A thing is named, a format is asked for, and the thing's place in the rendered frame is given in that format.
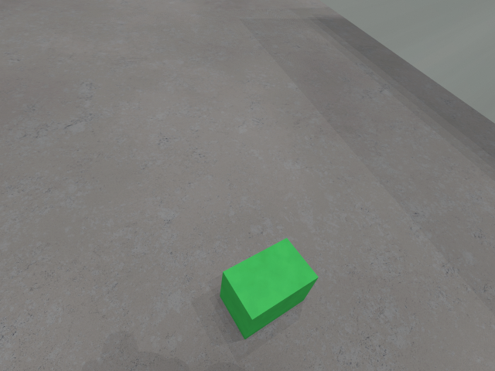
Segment carton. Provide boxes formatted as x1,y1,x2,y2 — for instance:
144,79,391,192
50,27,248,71
220,238,318,339

